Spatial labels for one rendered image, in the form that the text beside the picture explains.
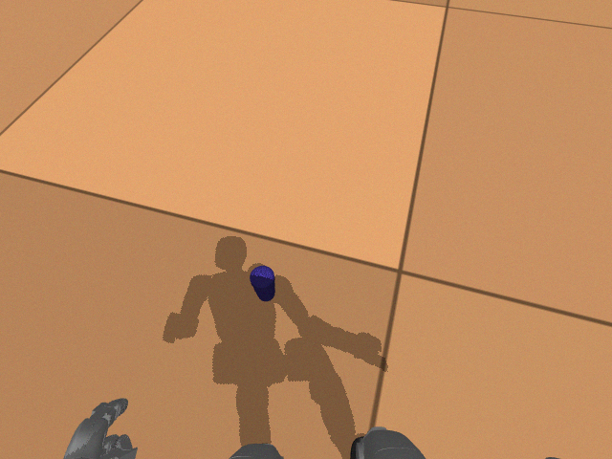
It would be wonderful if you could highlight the left robot hand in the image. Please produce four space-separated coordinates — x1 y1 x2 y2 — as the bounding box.
63 398 138 459

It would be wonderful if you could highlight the cup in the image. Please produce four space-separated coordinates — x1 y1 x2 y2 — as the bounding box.
250 266 275 301

